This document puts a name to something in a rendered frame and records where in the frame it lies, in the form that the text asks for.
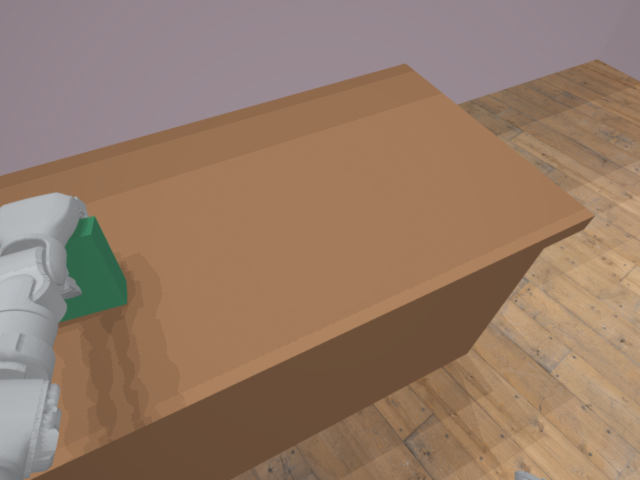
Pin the sponge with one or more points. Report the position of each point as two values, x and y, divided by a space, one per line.
92 264

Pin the left robot upper arm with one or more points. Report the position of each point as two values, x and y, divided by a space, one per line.
29 426

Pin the robot left hand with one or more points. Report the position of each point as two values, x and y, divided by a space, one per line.
55 214

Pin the table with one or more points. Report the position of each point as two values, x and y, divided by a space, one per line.
287 264

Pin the robot left forearm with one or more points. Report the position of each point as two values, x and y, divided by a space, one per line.
32 279

